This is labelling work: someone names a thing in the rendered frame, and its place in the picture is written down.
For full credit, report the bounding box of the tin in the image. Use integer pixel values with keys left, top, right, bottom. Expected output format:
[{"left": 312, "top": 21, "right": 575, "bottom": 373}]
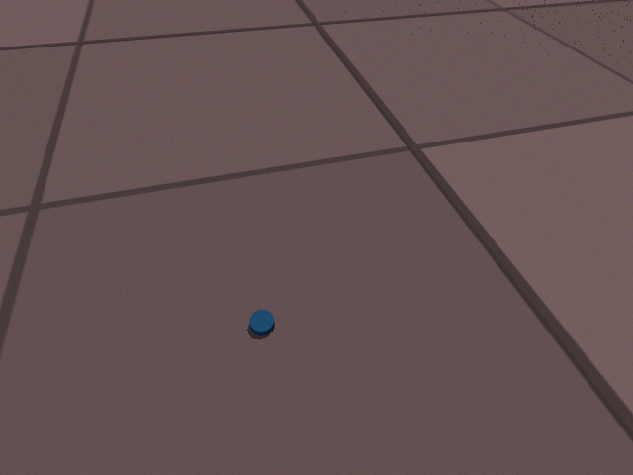
[{"left": 249, "top": 310, "right": 275, "bottom": 336}]

